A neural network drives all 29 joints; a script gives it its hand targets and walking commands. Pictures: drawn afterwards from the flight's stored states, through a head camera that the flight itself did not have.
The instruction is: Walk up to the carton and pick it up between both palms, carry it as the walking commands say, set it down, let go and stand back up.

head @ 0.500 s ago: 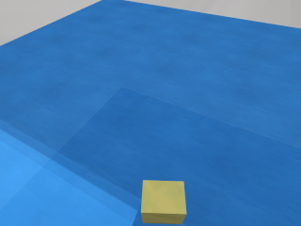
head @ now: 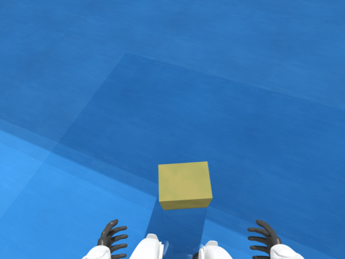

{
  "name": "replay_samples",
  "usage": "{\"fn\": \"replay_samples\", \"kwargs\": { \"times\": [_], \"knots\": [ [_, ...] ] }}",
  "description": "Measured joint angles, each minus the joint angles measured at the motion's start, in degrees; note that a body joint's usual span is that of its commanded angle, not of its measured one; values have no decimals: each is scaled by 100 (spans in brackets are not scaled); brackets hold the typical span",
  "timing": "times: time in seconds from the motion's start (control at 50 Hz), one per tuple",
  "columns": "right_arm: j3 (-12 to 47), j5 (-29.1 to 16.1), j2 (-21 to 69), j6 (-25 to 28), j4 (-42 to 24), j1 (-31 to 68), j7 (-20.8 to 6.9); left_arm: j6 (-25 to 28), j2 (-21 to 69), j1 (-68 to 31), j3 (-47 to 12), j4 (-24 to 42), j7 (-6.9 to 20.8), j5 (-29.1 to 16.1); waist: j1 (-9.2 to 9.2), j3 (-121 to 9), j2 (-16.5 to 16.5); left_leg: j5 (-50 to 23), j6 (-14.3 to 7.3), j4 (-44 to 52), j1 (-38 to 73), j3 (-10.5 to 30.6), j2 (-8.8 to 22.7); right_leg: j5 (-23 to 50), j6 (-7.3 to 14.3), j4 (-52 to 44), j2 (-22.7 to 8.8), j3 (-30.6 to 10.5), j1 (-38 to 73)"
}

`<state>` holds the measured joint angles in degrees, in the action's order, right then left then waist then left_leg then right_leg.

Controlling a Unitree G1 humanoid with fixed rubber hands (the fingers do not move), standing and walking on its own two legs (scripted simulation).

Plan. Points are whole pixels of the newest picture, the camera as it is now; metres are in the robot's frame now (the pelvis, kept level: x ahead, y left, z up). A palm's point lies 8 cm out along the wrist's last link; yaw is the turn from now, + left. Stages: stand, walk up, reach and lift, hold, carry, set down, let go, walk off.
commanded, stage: reach and lift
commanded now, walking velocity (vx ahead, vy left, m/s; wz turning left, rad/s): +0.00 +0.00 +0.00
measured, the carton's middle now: (184, 187) +0.44 +0.04 -0.60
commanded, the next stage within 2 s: none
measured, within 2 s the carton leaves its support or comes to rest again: neither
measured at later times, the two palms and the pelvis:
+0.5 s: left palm (108, 197) +0.27 +0.24 -0.14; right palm (255, 186) +0.34 -0.16 -0.13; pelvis -0.09 +0.02 -0.05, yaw +0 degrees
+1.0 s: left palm (120, 161) +0.40 +0.25 -0.20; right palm (240, 151) +0.48 -0.15 -0.20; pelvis -0.08 +0.04 -0.06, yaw +0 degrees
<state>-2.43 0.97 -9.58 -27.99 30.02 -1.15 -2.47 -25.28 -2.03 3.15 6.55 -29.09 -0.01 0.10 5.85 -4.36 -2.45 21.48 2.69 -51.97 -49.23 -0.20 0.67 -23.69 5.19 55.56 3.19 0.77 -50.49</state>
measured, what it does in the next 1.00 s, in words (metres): lowers itself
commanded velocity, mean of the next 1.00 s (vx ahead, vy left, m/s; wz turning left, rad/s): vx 0.00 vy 0.00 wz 0.00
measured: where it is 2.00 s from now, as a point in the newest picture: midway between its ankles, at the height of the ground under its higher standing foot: outside the picture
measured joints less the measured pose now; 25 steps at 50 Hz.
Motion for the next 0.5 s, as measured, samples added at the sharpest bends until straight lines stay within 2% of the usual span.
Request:
{"fn": "replay_samples", "kwargs": {
  "times": [0.16, 0.24, 0.42, 0.5],
  "knots": [
    [-14, -88, -244, -306, 120, 1585, 99, -361, -375, -1227, 96, -35, -60, -396, -44, 184, 20, -29, -100, -737, -869, -63, -145, -57, -55, 838, -148, -35, -894],
    [-123, -37, -400, -430, 514, 2437, -9, -601, -482, -1850, 155, -12, -159, -529, -117, 359, 138, -140, -80, -847, -1019, 17, -165, 61, -90, 869, -175, 46, -977],
    [-431, -114, -884, -303, 1544, 4155, -254, -628, -369, -3423, 477, -376, -567, -487, -44, 947, 183, -379, -146, -1031, -1493, 44, -100, 396, -153, 891, -119, 85, -1385],
    [-367, -222, -1018, -232, 1966, 4994, -222, -588, -360, -4196, 620, -681, -714, -486, -46, 1078, 177, -446, -176, -1145, -1862, 30, -86, 491, -190, 964, -105, 73, -1741]
  ]
}}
